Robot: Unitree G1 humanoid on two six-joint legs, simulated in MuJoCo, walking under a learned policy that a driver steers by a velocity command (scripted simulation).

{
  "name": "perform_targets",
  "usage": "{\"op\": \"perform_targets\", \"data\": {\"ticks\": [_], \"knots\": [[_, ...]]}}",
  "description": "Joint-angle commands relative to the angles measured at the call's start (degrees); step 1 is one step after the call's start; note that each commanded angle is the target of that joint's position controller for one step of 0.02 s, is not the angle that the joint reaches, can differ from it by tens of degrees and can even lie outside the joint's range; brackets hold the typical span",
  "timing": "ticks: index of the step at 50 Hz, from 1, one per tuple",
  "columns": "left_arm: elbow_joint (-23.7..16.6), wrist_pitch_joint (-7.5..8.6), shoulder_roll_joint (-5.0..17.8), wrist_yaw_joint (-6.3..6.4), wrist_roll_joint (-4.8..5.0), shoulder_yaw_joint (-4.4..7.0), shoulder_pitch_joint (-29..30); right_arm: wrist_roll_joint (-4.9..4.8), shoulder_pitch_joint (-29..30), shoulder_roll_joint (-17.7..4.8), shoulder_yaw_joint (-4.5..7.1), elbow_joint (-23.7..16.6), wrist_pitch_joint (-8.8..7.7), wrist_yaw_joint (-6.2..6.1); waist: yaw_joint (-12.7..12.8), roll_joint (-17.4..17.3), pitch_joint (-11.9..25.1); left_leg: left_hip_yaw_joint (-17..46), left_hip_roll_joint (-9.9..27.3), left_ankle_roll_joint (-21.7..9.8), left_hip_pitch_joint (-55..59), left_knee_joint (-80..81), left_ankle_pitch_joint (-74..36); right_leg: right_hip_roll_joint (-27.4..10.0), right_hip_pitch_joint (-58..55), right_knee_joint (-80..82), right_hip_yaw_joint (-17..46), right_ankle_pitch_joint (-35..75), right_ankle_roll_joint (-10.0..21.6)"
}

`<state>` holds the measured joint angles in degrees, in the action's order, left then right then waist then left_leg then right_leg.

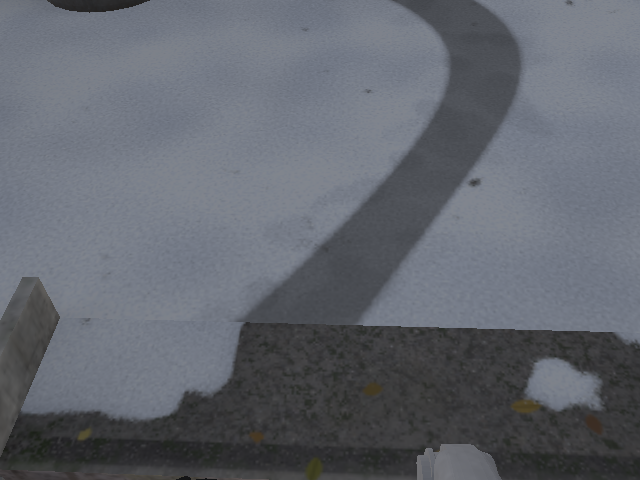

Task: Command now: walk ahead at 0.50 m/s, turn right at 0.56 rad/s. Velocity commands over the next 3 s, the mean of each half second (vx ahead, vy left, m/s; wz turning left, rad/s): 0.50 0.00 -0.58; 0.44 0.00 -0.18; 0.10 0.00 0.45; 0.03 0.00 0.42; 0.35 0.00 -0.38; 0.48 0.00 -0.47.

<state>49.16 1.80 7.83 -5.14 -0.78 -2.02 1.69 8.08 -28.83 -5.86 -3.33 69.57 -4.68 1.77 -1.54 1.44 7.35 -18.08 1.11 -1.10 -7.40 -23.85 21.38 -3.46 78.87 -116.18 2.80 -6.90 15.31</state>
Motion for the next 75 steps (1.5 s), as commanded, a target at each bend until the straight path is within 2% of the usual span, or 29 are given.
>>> {"op": "perform_targets", "data": {"ticks": [1, 3, 7, 9, 10, 11, 17, 20, 24, 27, 31, 33, 34, 36, 38, 40, 44, 46, 48, 51, 57, 59, 60, 61, 62, 65, 69, 70, 75], "knots": [[-7.8, -1.53, 2.1, 0.44, 0.83, -1.05, 13.7, 0.07, 2.5, -3.4, -0.58, -4.3, -0.84, 1.21, 0.2, -3.6, -4.9, 4.5, 14.5, -9.8, -1.0, 19.4, -20.2, -5.0, -3.8, 23.8, -5.4, -3.4, 0.5], [-7.9, -3.06, -0.6, -0.92, 0.03, -1.00, 14.3, -3.09, 0.8, -6.3, -0.42, -6.1, -1.50, 2.09, 0.8, -8.1, -6.1, 0.8, 15.5, -12.0, -7.4, 21.3, -39.8, -0.7, -20.7, 27.0, -12.5, -11.2, -3.2], [-6.3, -0.99, 3.8, -0.54, 1.22, 2.05, 1.7, -4.39, -1.5, -17.9, 3.65, -5.4, -3.54, 2.49, 6.7, -12.0, -1.2, -0.2, 18.7, -10.4, 10.9, 0.7, -96.9, 9.9, -40.4, 52.7, -15.0, -12.7, -4.3], [-2.7, -0.37, 8.7, 2.37, 0.02, 4.04, -16.2, -1.51, -4.6, -13.1, 3.37, -8.1, -4.48, 2.79, 9.6, -2.8, 14.6, 5.2, 11.4, -3.1, -16.9, -23.9, -66.7, 5.2, -80.0, 60.0, 8.5, 8.6, 3.6], [1.3, -1.46, 12.4, 2.61, -2.48, 4.68, -27.7, -2.78, 2.2, -10.1, 3.86, -9.8, -3.34, 4.99, 12.3, 5.6, 13.3, 12.5, 0.6, -0.4, -32.2, -39.9, -13.5, -2.8, -86.5, 80.6, 32.3, 0.4, 7.4], [3.7, -1.36, 18.9, 3.11, -2.37, 8.17, -30.9, -5.78, 3.9, -9.4, 4.75, -11.0, -1.65, 5.87, 13.1, 5.2, 9.5, 25.5, -2.2, -1.0, -37.6, -66.4, -16.7, -6.9, -78.6, 90.4, 44.4, -10.3, 5.7], [8.5, 2.33, 0.2, 0.96, -1.51, 2.73, -11.0, -4.26, 15.3, -3.8, 2.54, -16.9, 0.19, 1.97, -3.4, -6.0, -0.7, 27.7, -0.7, -9.3, -58.3, -90.4, -19.1, -1.6, -52.8, 90.4, 21.2, -3.3, 2.4], [11.6, 4.01, 2.3, 1.84, -3.83, 3.09, -20.5, -5.50, 19.4, -4.8, 1.75, -18.3, 1.34, 1.92, 0.3, 2.9, -2.4, 21.3, 0.4, -6.8, -62.3, -98.7, -5.8, 0.5, -52.0, 94.0, 15.6, -4.9, 1.4], [14.2, 4.35, 4.4, 1.99, -6.66, 2.25, -29.0, -5.13, 36.9, -6.8, 0.05, -29.0, 0.39, -0.47, 4.4, -3.8, -3.5, 22.6, 3.9, -7.1, -69.9, -78.4, -3.9, -1.4, -59.2, 95.5, 19.7, -11.4, -1.9], [6.8, 4.80, 8.3, -0.67, -1.74, 1.91, -19.7, -4.83, 41.5, -4.2, -0.78, -33.3, 2.75, 0.19, 1.0, 3.5, -7.3, 12.0, 3.6, -0.7, -28.5, -60.6, 2.0, -3.6, -27.5, 111.3, 17.4, -10.5, 0.2], [8.7, 5.94, 16.8, -1.06, -0.76, 5.22, -29.0, -6.42, 28.5, -12.7, 2.53, -31.3, 1.26, 2.04, -0.9, 7.9, -0.3, 13.1, -3.4, -4.6, -30.6, -43.4, 3.9, -7.9, -67.9, 95.9, 12.3, 51.3, -2.9], [8.7, 6.05, 7.2, -1.63, -3.07, 4.72, -33.7, -6.03, 7.3, -17.0, 3.96, -25.3, 0.01, 2.76, -4.3, -12.1, 19.3, 52.8, 9.6, -17.7, 5.7, -21.0, 3.9, 5.9, -43.7, 64.5, 9.5, 22.4, -8.4], [7.0, 4.05, 5.4, -2.13, -2.89, 4.78, -26.2, -3.86, -4.2, -19.5, 4.80, -21.9, 0.45, 1.83, -10.2, -20.1, 14.0, 77.3, 14.9, -19.4, 8.7, -3.5, 28.5, 11.8, -27.0, 41.3, 14.9, -5.4, -9.6], [5.9, 4.40, 5.0, 0.09, -1.31, 5.05, -18.6, -5.64, 4.4, -16.8, 4.42, -20.3, -1.25, 0.98, -5.4, -15.6, -4.4, 67.9, 14.2, -15.2, -12.2, -1.5, 39.8, 8.9, -15.9, 16.9, 14.0, 4.4, -7.6], [5.0, 4.64, 3.8, 1.27, -2.23, 4.04, -18.1, -5.96, 12.8, -7.1, 2.87, -17.7, -0.78, 1.06, 1.0, -2.6, -3.0, 53.4, 13.6, -15.1, -20.9, -4.7, 19.8, 5.5, -20.4, 12.0, 10.8, 7.9, -6.4], [4.6, 3.71, 3.1, 1.41, -2.97, 3.04, -17.8, -5.72, 17.6, -1.2, 1.54, -16.5, -0.68, 0.35, 4.7, -1.5, -2.4, 47.7, 11.7, -12.6, -23.5, -2.2, 10.8, 3.7, -18.9, 10.9, 11.8, 7.0, -6.0], [0.2, 4.54, 8.8, 1.60, -1.65, 3.83, -7.9, -4.70, 19.4, -6.7, 3.05, -17.6, -3.08, 1.11, 3.6, -2.2, -2.1, 29.1, 6.5, -9.1, -21.4, 3.7, -12.3, 0.6, -23.6, 30.4, 3.4, 5.9, -10.7], [-0.9, 4.31, 7.5, 1.07, -2.75, 3.86, -6.2, -5.55, 21.4, -4.6, 1.51, -19.3, -4.30, 1.32, 5.7, -3.7, -1.4, 24.2, 4.9, -7.6, -22.5, 3.5, -29.7, -3.0, -33.1, 44.3, -0.3, 7.9, -14.7], [-4.0, 4.35, 6.9, 1.50, -2.13, 3.77, -1.8, -6.62, 13.8, -9.8, 3.25, -18.3, -5.65, 0.91, 3.1, -4.6, -0.5, 21.3, 4.7, -5.6, -18.3, 2.5, -45.8, -1.8, -40.7, 57.7, -3.3, 9.6, -18.0], [-8.0, 3.59, 7.7, 2.20, -0.21, 4.54, 5.0, -7.47, 2.6, -15.3, 6.40, -15.9, -5.47, 0.87, -1.3, -8.4, -4.2, 24.6, 7.3, -7.1, -6.8, 2.3, -50.3, 2.5, -43.1, 73.2, -7.4, 8.4, -17.2], [-10.4, 4.54, 10.2, 5.92, 0.03, 7.78, 4.9, -8.42, 9.8, -13.3, 8.43, -18.9, -3.72, 1.45, 2.5, -8.0, -0.3, 33.3, 10.9, -8.0, 6.6, -2.5, -59.6, 2.2, -49.0, 88.2, -2.8, 4.6, -12.3], [-8.8, 6.40, 14.1, 7.22, 1.90, 9.71, -3.3, -9.41, 14.5, -9.6, 7.44, -22.3, -2.97, 1.57, 5.2, -1.3, 11.3, 28.6, 2.5, -4.3, -2.7, -12.1, -49.9, -2.9, -75.4, 90.9, -1.1, 32.1, -3.6], [-9.9, 6.86, 17.5, 7.98, 0.95, 10.40, -6.4, -8.73, 5.4, -3.5, 5.48, -23.2, -2.62, 0.76, 1.8, 11.8, 21.3, 23.6, -5.5, 1.7, -19.9, -24.0, -12.4, -18.0, -97.7, 91.0, 14.1, 55.0, 11.1], [-8.8, 6.59, 14.3, 8.33, -1.17, 10.12, -11.6, -7.75, 5.0, -7.5, 6.39, -22.7, -2.18, 0.34, 3.9, 14.2, 18.0, 21.5, -6.5, 3.8, -30.2, -35.5, 18.0, -25.9, -97.9, 96.7, 23.7, 43.7, 12.7], [-8.8, 6.85, 14.1, 8.96, -1.74, 11.04, -9.2, -6.03, 8.0, -10.7, 7.51, -22.1, -0.93, -0.04, 4.2, 6.2, 7.3, 23.4, -2.4, 4.2, -33.6, -47.2, 15.2, -22.3, -86.5, 98.5, 17.9, 27.2, 6.0], [-13.0, 5.20, 7.9, 8.79, 0.18, 8.90, 1.9, -4.32, 9.2, -9.5, 7.81, -22.3, 0.11, -0.42, -1.2, 3.9, -0.3, 22.2, -0.5, 4.0, -27.8, -50.5, 4.3, -14.5, -65.6, 104.9, 4.9, 7.2, -2.4], [-14.7, 4.47, 10.6, 8.36, -1.73, 9.28, 3.0, -6.47, 11.8, -10.1, 7.37, -25.2, -0.90, 2.18, -1.4, 2.7, 0.6, 20.1, -0.9, 4.9, -24.6, -51.7, -2.6, -10.4, -62.2, 105.5, -5.1, 7.7, -2.5], [-11.3, 3.10, 11.0, 7.87, 1.02, 8.19, -2.1, -11.77, 18.0, -10.8, 8.20, -29.9, 2.26, -0.89, -1.2, 1.0, -0.9, 21.7, 4.5, 4.7, -33.1, -39.4, -1.8, -12.5, -71.5, 101.9, -4.7, 13.2, -2.6], [-10.7, -0.47, 15.5, 8.11, 0.84, 9.25, -5.5, -9.92, 17.7, -11.9, 7.64, -33.4, 4.53, -1.83, 0.4, 8.2, 1.6, 17.5, 4.1, 3.8, -20.3, -24.6, -2.3, -16.1, -69.1, 100.9, -4.9, 13.2, -1.1]]}}
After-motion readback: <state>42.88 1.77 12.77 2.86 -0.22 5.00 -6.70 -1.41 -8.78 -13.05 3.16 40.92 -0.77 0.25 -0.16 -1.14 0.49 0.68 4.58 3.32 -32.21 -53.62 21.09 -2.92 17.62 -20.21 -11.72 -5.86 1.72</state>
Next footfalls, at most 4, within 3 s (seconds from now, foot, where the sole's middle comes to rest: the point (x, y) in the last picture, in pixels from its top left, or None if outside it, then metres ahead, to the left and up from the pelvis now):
0.14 right None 0.25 -0.12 -0.62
0.62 left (304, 406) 0.57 0.05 -0.47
1.18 right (438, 350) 0.67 -0.20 -0.47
1.60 left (291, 357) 0.67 0.07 -0.47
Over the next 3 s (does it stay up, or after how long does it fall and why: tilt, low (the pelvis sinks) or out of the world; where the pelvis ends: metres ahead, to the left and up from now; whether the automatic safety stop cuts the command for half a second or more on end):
stays up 1.01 -0.14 0.28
